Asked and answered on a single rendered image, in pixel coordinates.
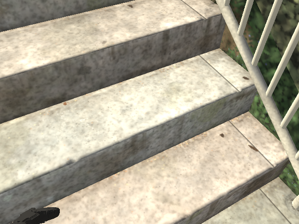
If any left robot hand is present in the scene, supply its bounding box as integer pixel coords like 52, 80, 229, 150
9, 207, 60, 224

